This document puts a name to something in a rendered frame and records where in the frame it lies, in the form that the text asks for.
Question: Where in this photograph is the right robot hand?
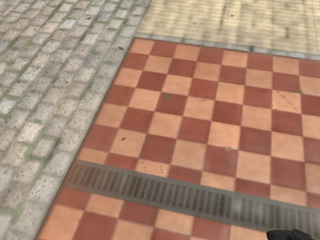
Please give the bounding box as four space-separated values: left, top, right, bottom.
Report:
266 229 314 240

